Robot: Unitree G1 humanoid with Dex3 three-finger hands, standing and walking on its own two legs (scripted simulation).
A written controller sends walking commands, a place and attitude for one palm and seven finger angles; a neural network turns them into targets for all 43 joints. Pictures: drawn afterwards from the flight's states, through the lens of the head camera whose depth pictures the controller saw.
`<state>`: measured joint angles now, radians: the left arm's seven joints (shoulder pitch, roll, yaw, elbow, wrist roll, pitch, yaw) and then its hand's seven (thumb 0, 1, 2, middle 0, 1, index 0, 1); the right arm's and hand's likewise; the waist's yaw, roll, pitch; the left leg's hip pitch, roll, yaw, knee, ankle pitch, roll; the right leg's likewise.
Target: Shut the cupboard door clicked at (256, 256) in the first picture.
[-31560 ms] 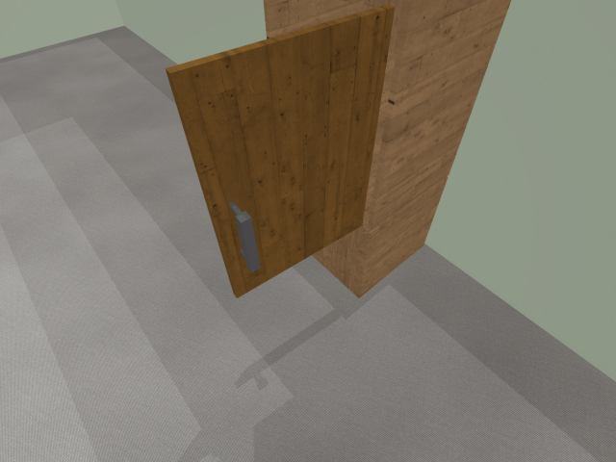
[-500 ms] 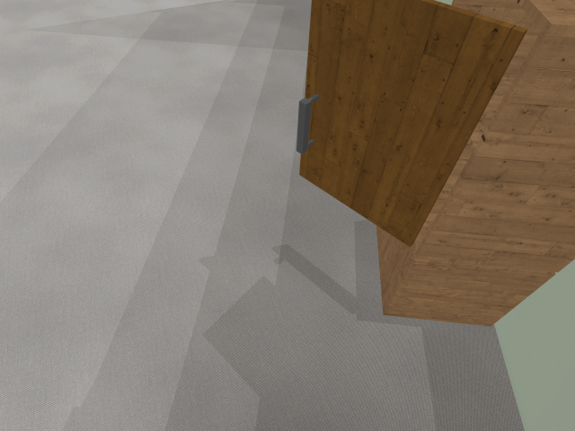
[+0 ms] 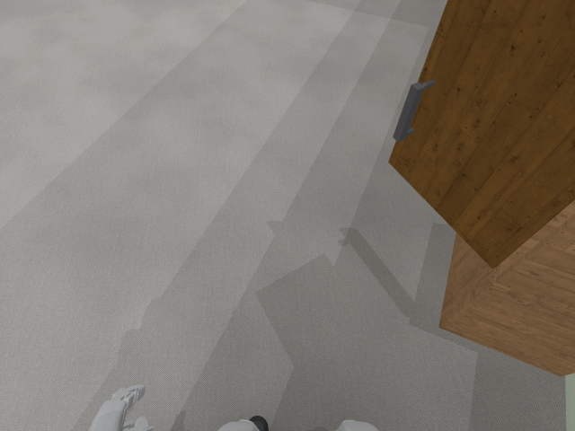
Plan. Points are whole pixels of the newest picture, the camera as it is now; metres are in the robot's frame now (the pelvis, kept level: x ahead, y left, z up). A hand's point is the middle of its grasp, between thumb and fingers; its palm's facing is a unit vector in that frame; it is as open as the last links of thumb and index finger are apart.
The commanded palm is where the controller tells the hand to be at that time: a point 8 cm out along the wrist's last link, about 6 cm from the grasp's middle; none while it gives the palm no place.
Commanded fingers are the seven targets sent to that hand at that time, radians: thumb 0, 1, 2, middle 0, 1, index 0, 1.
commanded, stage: walk to a spot facing it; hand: left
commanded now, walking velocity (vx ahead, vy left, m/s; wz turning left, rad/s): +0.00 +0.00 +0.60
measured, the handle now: (413, 111) +0.83 -0.31 -0.11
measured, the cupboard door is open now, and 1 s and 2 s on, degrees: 53 53 53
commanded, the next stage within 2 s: turn to face it in 1.64 s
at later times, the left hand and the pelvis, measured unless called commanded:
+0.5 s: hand out of the picture -0.04 +0.19 -0.19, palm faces +0.38 -0.89 -0.25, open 7.3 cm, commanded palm none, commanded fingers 0.00 0.90 0.90 -0.20 -0.30 -0.20 -0.30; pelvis +0.02 -0.02 -0.02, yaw +21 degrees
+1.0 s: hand out of the picture +0.07 +0.19 -0.14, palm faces +0.61 -0.75 -0.26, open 7.3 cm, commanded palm none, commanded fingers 0.00 0.90 0.90 -0.20 -0.30 -0.20 -0.30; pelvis +0.13 -0.01 +0.00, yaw +39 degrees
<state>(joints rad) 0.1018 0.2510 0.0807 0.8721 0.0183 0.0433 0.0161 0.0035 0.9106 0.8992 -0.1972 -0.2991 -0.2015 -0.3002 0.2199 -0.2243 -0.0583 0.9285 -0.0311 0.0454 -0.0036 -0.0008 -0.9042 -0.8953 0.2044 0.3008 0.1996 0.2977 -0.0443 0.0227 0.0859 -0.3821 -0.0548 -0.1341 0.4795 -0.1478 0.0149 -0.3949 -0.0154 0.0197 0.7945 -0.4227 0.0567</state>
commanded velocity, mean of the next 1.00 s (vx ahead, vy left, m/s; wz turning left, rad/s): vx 0.16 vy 0.00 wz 0.60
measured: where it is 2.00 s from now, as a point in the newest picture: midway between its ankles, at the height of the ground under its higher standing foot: (207, 359)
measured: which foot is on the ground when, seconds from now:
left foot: down 0.00-0.06, up 0.08-0.44, down 0.46-0.84, up 0.86-1.00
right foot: up 0.00-0.04, down 0.06-0.46, up 0.48-0.82, down 0.84-1.00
